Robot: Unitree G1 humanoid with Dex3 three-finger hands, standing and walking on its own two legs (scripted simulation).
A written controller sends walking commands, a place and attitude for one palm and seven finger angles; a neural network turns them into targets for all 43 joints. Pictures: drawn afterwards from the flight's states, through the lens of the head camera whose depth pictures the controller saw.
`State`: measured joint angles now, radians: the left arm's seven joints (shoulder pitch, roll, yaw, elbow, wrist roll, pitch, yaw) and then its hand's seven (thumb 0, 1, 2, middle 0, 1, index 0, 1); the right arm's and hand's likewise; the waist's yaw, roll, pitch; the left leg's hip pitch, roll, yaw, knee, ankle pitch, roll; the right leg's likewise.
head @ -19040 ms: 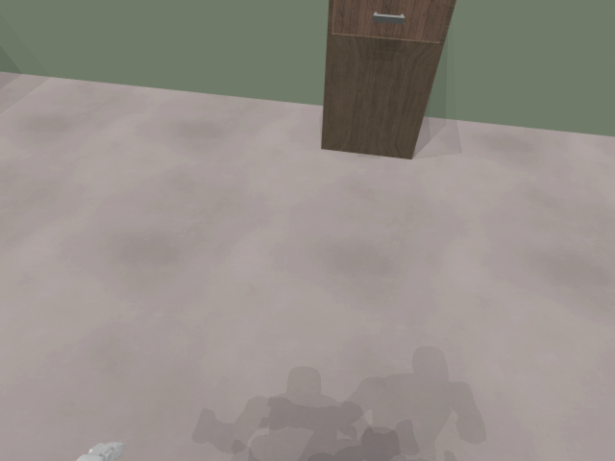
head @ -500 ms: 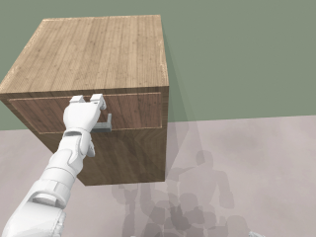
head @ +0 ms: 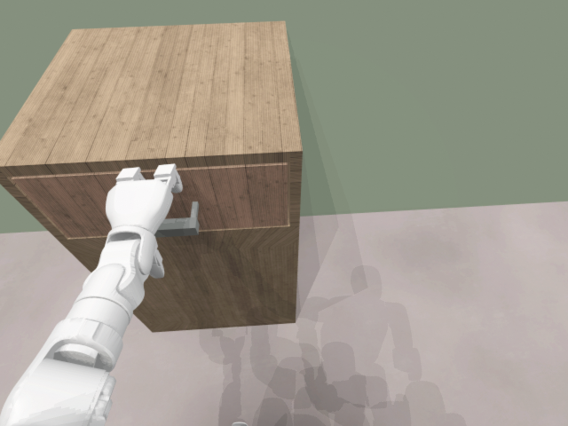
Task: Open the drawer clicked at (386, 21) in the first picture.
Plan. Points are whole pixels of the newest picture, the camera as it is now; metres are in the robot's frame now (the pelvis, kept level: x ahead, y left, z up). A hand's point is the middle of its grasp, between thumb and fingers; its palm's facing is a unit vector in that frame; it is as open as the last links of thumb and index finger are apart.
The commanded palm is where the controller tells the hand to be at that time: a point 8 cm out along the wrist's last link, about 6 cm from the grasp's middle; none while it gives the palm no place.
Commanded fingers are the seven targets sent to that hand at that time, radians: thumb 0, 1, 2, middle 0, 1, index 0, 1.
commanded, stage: lower the fingers behind the handle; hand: left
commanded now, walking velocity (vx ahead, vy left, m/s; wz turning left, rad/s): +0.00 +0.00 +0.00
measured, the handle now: (164, 218) +0.46 +0.23 -0.03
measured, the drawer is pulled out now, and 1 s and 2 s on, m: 0.00 0.00 0.00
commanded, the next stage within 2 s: close the thumb around the handle in 1.58 s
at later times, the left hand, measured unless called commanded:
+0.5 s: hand (153, 238) +0.41 +0.23 -0.02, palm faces -0.04 -0.06 -1.00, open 13.8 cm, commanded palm +0.39 +0.22 +0.05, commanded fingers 0.00 -0.50 0.30 -0.30 -1.20 -0.30 -1.20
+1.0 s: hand (160, 249) +0.41 +0.23 -0.05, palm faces -0.06 -0.06 -1.00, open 13.8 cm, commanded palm +0.40 +0.23 +0.01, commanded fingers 0.00 -0.50 0.30 -0.30 -1.20 -0.30 -1.20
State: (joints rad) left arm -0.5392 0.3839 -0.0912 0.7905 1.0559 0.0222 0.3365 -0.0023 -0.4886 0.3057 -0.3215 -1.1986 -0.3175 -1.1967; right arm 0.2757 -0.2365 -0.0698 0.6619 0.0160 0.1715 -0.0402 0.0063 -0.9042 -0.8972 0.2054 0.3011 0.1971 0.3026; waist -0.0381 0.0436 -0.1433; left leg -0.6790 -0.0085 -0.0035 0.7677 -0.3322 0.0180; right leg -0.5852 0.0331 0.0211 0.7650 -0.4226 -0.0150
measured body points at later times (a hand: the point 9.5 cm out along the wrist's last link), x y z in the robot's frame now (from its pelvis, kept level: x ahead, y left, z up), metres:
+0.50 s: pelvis +0.00 +0.00 -0.01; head +0.07 +0.00 +0.43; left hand +0.41 +0.23 +0.04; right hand +0.06 -0.27 -0.14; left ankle +0.02 +0.11 -0.71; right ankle -0.03 -0.12 -0.71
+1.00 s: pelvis -0.01 +0.01 -0.03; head +0.08 +0.01 +0.42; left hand +0.41 +0.23 +0.00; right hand +0.04 -0.27 -0.16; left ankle +0.02 +0.11 -0.71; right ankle -0.03 -0.12 -0.71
